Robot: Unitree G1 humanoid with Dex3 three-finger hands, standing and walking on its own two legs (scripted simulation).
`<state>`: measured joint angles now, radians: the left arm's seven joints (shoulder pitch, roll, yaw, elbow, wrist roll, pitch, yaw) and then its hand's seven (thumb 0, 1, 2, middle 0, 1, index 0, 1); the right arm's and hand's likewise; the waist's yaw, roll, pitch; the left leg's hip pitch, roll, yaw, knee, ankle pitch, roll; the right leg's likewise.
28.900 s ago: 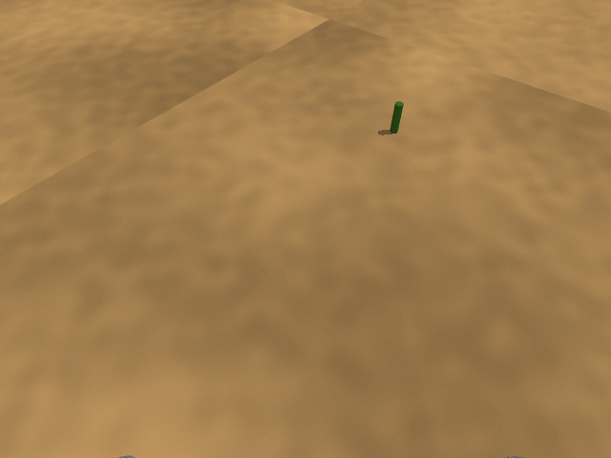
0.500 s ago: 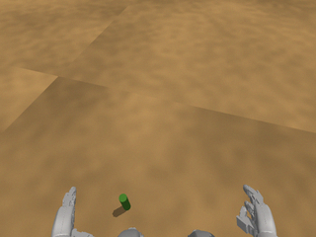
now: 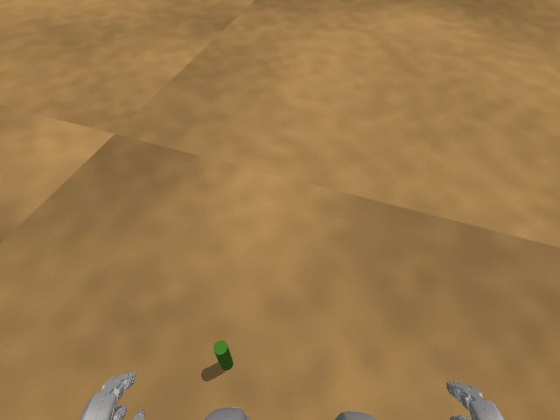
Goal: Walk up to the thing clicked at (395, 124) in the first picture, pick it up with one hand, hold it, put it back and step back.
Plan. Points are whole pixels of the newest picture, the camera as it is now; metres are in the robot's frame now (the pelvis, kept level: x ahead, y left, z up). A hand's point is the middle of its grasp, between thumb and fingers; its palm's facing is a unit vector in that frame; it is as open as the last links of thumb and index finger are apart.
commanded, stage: stand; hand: left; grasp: from the side
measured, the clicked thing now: (223, 356) +0.39 +0.20 -0.66
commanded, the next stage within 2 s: step back in 2.00 s
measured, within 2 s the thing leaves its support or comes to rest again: neither
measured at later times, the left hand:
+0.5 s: hand out of the picture +0.03 +0.25 -0.12, palm faces +0.00 -0.94 -0.34, open 7.3 cm
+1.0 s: hand out of the picture +0.05 +0.25 -0.12, palm faces -0.02 -0.94 -0.33, open 7.3 cm
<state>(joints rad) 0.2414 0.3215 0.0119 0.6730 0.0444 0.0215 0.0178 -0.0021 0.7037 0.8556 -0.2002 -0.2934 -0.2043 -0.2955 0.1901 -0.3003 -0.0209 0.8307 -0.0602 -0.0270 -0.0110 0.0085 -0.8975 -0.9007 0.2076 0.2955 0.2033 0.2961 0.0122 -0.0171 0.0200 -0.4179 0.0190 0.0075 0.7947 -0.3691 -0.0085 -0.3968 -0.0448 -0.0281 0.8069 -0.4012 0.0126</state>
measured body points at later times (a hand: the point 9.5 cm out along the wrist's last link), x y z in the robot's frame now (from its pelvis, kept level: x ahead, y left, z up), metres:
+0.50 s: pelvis -0.01 +0.01 +0.04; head -0.02 +0.00 +0.49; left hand +0.03 +0.30 -0.10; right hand +0.05 -0.28 -0.11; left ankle +0.03 +0.13 -0.71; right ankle +0.02 -0.13 -0.71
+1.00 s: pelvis +0.00 +0.00 +0.04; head +0.00 +0.00 +0.49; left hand +0.05 +0.30 -0.10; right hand +0.05 -0.29 -0.10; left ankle +0.03 +0.13 -0.71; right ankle +0.02 -0.13 -0.71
